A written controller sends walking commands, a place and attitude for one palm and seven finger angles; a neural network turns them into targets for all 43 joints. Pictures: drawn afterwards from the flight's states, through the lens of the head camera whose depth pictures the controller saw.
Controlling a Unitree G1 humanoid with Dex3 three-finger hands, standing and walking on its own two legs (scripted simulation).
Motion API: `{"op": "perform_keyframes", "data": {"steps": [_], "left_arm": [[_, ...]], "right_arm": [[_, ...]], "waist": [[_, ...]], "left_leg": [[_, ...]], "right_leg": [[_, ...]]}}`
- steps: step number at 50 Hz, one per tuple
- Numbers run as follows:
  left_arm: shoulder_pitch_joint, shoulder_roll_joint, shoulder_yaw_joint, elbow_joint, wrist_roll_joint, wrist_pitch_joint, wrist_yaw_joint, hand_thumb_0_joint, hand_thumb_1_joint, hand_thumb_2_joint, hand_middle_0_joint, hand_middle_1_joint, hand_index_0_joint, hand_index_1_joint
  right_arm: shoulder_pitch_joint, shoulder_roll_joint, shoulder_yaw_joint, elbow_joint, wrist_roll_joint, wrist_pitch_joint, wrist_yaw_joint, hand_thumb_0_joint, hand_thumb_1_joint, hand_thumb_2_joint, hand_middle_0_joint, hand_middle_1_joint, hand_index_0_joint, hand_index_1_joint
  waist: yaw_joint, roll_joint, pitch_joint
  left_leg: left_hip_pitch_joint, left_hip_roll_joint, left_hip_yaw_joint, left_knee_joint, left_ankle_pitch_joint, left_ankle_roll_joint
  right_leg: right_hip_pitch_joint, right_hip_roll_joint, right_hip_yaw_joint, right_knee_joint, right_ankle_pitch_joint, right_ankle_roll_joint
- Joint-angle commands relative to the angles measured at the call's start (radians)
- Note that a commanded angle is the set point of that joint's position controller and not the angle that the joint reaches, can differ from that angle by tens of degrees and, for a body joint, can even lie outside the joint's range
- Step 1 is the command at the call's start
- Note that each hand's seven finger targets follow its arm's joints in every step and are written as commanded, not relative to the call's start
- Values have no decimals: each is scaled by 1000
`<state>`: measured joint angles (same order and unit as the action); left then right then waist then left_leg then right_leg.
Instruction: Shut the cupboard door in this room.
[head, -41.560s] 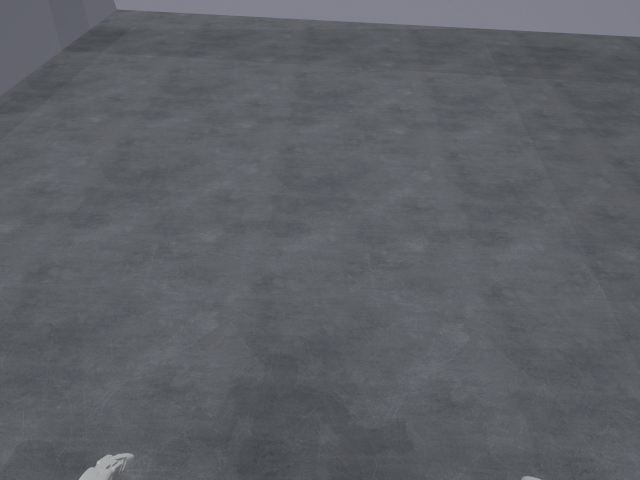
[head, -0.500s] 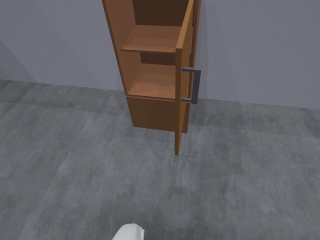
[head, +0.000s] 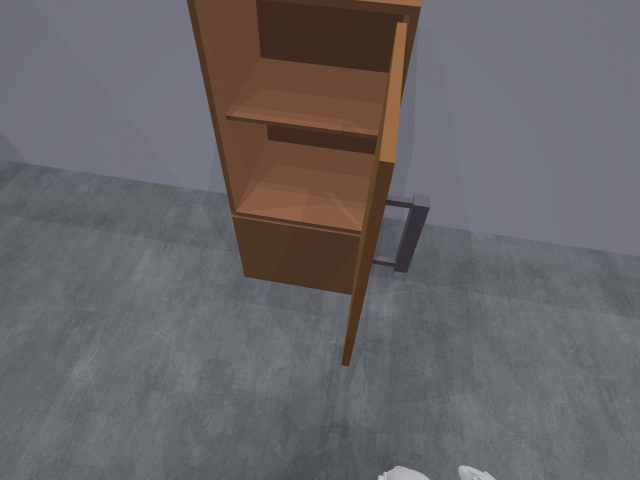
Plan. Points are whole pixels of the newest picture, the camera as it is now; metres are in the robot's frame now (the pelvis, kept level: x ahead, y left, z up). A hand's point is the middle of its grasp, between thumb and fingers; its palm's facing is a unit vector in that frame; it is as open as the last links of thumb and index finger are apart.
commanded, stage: stand and wait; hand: left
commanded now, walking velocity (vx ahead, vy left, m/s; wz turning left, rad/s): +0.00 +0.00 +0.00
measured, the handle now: (396, 234) +0.46 -0.06 +0.03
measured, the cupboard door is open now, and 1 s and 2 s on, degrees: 90 90 90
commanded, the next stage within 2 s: look at it before walking up in 1.12 s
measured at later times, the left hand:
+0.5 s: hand out of the picture +0.11 +0.14 -0.17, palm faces +0.01 -0.98 -0.19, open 7.2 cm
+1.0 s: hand out of the picture +0.04 +0.14 -0.17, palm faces +0.00 -0.99 -0.13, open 7.4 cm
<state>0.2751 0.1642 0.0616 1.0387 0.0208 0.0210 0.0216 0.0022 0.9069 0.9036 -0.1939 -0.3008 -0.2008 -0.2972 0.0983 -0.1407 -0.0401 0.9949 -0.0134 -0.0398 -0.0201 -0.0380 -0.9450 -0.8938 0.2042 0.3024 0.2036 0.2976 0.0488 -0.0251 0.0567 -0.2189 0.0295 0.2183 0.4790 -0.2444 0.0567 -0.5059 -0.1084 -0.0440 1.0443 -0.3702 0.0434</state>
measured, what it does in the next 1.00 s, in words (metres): steps on the spot: right foot, then left foot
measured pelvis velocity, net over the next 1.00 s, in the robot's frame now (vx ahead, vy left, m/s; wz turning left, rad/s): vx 0.07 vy -0.01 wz -0.06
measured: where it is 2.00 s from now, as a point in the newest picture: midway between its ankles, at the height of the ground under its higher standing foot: outside the picture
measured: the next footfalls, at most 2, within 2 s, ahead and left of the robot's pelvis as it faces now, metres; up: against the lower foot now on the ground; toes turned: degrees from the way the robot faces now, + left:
right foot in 0.14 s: +0.09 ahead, -0.14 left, +0.00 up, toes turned -9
left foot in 0.42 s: +0.07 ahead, +0.09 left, +0.00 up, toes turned +1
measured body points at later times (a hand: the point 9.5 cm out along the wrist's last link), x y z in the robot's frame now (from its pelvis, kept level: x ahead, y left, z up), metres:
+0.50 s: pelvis +0.05 -0.03 +0.00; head +0.07 -0.03 +0.45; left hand +0.11 +0.20 -0.16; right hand +0.02 -0.25 -0.16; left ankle +0.03 +0.09 -0.74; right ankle +0.05 -0.14 -0.74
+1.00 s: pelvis +0.07 -0.01 +0.01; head +0.09 +0.00 +0.46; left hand +0.04 +0.19 -0.16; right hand +0.04 -0.21 -0.15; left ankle +0.03 +0.09 -0.74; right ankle +0.05 -0.14 -0.74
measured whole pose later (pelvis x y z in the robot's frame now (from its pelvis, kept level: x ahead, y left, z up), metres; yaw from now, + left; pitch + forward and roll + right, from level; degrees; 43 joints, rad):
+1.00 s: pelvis +0.07 -0.01 +0.01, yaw -4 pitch -1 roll +0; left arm 0.33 0.10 -0.01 1.16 0.01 -0.01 0.04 0.00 0.91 0.90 -0.20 -0.30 -0.20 -0.30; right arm 0.30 -0.10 -0.01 1.16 -0.01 -0.03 -0.04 0.01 -0.92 -0.89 0.20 0.30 0.20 0.30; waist 0.01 -0.02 0.05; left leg -0.08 0.01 0.09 0.39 -0.29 0.02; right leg -0.15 -0.05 -0.08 0.40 -0.23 0.02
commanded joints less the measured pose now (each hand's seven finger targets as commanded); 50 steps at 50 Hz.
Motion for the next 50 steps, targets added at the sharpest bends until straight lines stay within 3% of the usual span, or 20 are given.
{"op": "perform_keyframes", "data": {"steps": [1, 4, 6, 7, 8, 9, 10, 12, 14, 17, 19, 20, 21, 22, 23, 24, 27, 33, 38, 50], "left_arm": [[87, 21, 10, -52, 8, 13, -13, 0, 900, 900, -200, -300, -200, -300], [84, 28, 1, -58, 8, -6, -11, 0, 900, 900, -200, -300, -200, -300], [127, 61, 1, -42, 9, -24, -7, 0, 900, 900, -200, -300, -200, -300], [132, 123, 3, -40, 15, -42, 0, 0, 900, 900, -200, -300, -200, -300], [98, 187, 3, -44, 12, -53, 3, 0, 900, 900, -200, -300, -200, -300], [90, 198, -3, -52, 2, -51, 1, 0, 900, 900, -200, -300, -200, -300], [51, 192, 6, -49, 1, -56, 4, 0, 900, 900, -200, -300, -200, -300], [-21, 162, -1, -53, -1, -51, 12, 0, 900, 900, -200, -300, -200, -300], [-42, 157, 0, -53, -1, -49, 12, 0, 900, 900, -200, -300, -200, -300], [-24, 154, -1, -28, -6, -47, 11, 0, 900, 900, -200, -300, -200, -300], [-29, 147, -5, -13, -15, -45, 12, 0, 900, 900, -200, -300, -200, -300], [-31, 126, -11, -8, -21, -43, 10, 0, 900, 900, -200, -300, -200, -300], [-18, 99, -18, -4, -25, -42, 7, 0, 900, 900, -200, -300, -200, -300], [-5, 84, -21, 0, -23, -40, 6, 0, 900, 900, -200, -300, -200, -300], [-8, 79, -21, 3, -20, -39, 8, 0, 900, 900, -200, -300, -200, -300], [-17, 80, -23, 15, -19, -36, 9, 0, 900, 900, -200, -300, -200, -300], [12, 72, -34, 42, -19, -35, 11, 0, 900, 900, -200, -300, -200, -300], [52, 54, -46, 67, -17, -36, 16, 0, 900, 900, -200, -300, -200, -300], [79, 44, -50, 75, -15, -40, 18, 0, 900, 900, -200, -300, -200, -300], [116, 32, -50, 96, -13, -41, 24, 0, 900, 900, -200, -300, -200, -300]], "right_arm": [[65, -135, -39, -25, -13, 10, -4, 0, -900, -900, 200, 300, 200, 300], [79, -151, -44, -11, -15, 13, -3, 0, -900, -900, 200, 300, 200, 300], [91, -143, -41, 0, -10, 18, 0, 0, -900, -900, 200, 300, 200, 300], [133, -95, -34, 6, -3, 19, 5, 0, -900, -900, 200, 300, 200, 300], [138, -46, -19, -14, 5, 25, 8, 0, -900, -900, 200, 300, 200, 300], [131, -66, -19, -15, 8, 40, 6, 0, -900, -900, 200, 300, 200, 300], [131, -62, -19, -5, 6, 51, 6, 0, -900, -900, 200, 300, 200, 300], [160, -71, -17, 28, 5, 50, 3, 0, -900, -900, 200, 300, 200, 300], [187, -51, -9, 52, 6, 47, 4, 0, -900, -900, 200, 300, 200, 300], [218, -36, -1, 79, 4, 40, 1, 0, -900, -900, 200, 300, 200, 300], [252, -35, 4, 102, 2, 32, -3, 0, -900, -900, 200, 300, 200, 300], [274, -46, 5, 115, 1, 23, -5, 0, -900, -900, 200, 300, 200, 300], [277, -70, 3, 120, -3, 13, -8, 0, -900, -900, 200, 300, 200, 300], [261, -90, -1, 117, -2, 9, -9, 0, -900, -900, 200, 300, 200, 300], [245, -95, 1, 118, -1, 11, -10, 0, -900, -900, 200, 300, 200, 300], [234, -74, 7, 128, 2, 8, -11, 0, -900, -900, 200, 300, 200, 300], [248, -59, 13, 139, 4, 9, -17, 0, -900, -900, 200, 300, 200, 300], [277, -49, 14, 143, 6, 13, -20, 0, -900, -900, 200, 300, 200, 300], [287, -52, 15, 147, 7, 10, -20, 0, -900, -900, 200, 300, 200, 300], [293, -54, 16, 149, 9, 1, -28, 0, -900, -900, 200, 300, 200, 300]], "waist": [[-24, 163, 26], [-21, 134, -32], [4, 67, -69], [-5, -113, -100], [-30, -276, -77], [-16, -211, -79], [-25, -255, -85], [-43, -196, -71], [-49, -120, -85], [-39, -78, -96], [-52, -45, -93], [-56, -18, -98], [-44, 62, -103], [-28, 95, -100], [-26, 78, -82], [-29, 115, -61], [-26, 101, 8], [-39, 38, 53], [-46, 7, 31], [-46, 42, 22]], "left_leg": [[-99, 283, -148, -219, 158, 110], [-27, 278, -153, -117, 222, 89], [-23, 221, -115, 12, 168, 19], [-79, 140, -70, 150, 8, -44], [-177, 43, -54, 241, -279, -88], [-126, 32, -120, 314, -358, -84], [-127, 43, -161, 359, -357, -81], [-131, 45, -186, 375, -274, -82], [-111, 35, -180, 306, -231, -87], [-59, 22, -158, 133, -145, -95], [30, 24, -156, -26, -15, -96], [89, 45, -186, -98, 74, -86], [112, 97, -242, -109, 196, -64], [84, 143, -271, -110, 236, -47], [49, 145, -254, -107, 206, -47], [28, 134, -257, -132, 205, -44], [18, 118, -236, -155, 197, -52], [48, 106, -227, -176, 143, -48], [76, 100, -224, -175, 155, -41], [98, 97, -217, -168, 234, -35]], "right_leg": [[91, -4, -18, -167, 46, 5], [188, 25, -53, -360, 66, 0], [302, 21, -49, -570, 226, -5], [370, -92, 105, -663, 430, -37], [376, -248, 282, -697, 657, -126], [312, -283, 262, -726, 667, -207], [298, -249, 264, -746, 619, -222], [320, -214, 199, -726, 583, -226], [338, -178, 143, -706, 578, -210], [382, -142, 103, -695, 523, -189], [351, -120, 99, -669, 458, -157], [315, -89, 84, -642, 400, -128], [296, -38, 50, -619, 365, -92], [321, -11, 27, -632, 309, -69], [343, -8, 32, -663, 284, -58], [366, -11, 17, -657, 302, -50], [372, -11, 21, -674, 318, -54], [336, -13, 28, -706, 289, -50], [339, -16, 31, -704, 298, -48], [352, -17, 24, -683, 331, -47]]}}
